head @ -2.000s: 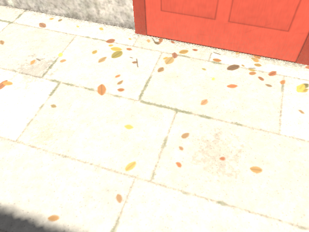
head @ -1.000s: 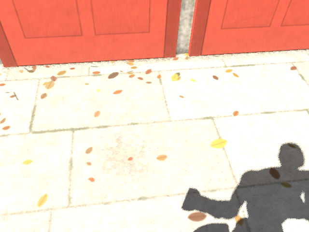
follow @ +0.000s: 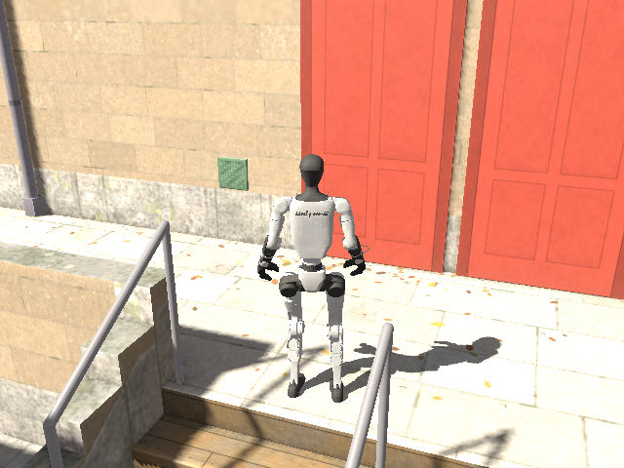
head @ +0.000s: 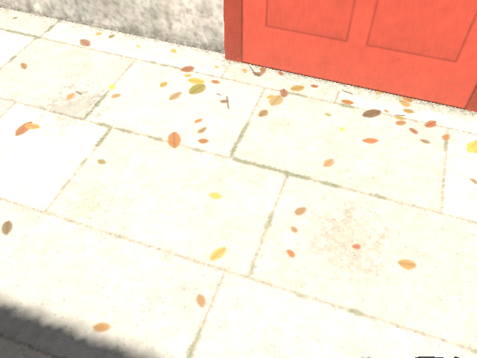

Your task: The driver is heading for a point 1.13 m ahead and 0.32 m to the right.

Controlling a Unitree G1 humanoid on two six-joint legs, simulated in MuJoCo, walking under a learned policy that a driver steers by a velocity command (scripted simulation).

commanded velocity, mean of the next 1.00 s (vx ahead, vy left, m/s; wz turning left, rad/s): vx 0.37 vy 0.00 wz -0.34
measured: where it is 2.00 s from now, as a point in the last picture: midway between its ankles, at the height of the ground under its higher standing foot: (331, 239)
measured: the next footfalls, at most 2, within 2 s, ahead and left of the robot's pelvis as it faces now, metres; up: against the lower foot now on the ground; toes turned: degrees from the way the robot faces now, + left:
left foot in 0.36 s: +0.08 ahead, +0.13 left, +0.00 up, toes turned -2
right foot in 0.80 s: +0.43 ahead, -0.12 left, +0.00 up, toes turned -18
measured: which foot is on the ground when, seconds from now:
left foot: down 0.00-0.04, up 0.06-0.34, down 0.36-0.78, up 0.80-1.00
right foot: down 0.00-0.36, up 0.38-0.78, down 0.80-1.00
